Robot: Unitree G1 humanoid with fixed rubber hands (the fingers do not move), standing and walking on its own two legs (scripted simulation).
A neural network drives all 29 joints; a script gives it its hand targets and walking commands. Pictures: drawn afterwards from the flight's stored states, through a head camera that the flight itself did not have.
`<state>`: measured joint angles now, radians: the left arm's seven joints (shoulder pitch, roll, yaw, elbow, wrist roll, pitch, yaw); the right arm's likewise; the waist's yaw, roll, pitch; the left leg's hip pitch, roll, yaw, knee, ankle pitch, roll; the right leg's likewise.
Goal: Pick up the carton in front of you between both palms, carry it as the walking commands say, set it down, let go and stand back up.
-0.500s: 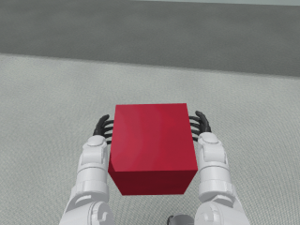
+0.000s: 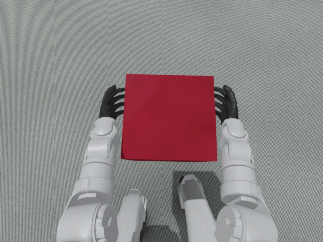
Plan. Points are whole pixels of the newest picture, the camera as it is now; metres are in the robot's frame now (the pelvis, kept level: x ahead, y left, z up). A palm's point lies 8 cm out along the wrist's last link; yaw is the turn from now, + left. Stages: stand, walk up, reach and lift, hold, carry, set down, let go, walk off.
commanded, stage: set down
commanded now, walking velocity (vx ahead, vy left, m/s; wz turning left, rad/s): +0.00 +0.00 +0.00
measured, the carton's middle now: (167, 125) +0.40 -0.05 -0.16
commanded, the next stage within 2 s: none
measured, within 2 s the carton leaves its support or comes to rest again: neither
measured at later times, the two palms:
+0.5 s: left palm (123, 118) +0.46 +0.09 -0.23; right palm (213, 126) +0.40 -0.21 -0.24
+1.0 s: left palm (133, 122) +0.49 +0.08 -0.39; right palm (205, 131) +0.41 -0.21 -0.38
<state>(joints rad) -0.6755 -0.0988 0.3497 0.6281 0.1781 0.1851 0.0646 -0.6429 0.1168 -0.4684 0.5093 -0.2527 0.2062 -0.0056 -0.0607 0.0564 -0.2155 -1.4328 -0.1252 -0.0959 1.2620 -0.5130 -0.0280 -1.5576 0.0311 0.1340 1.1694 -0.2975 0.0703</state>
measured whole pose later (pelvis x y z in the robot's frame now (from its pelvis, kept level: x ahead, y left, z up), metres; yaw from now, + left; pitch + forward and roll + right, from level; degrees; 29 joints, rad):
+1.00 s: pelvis -0.05 +0.00 -0.22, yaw +3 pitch +47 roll +0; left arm -1.36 0.20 0.10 1.05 0.04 0.18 0.11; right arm -1.11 -0.03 -0.55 0.70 -0.11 0.18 -0.12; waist -0.15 0.03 0.09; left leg -2.23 -0.23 -0.08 2.06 -0.65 -0.09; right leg -2.33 0.08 0.14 1.92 -0.40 0.14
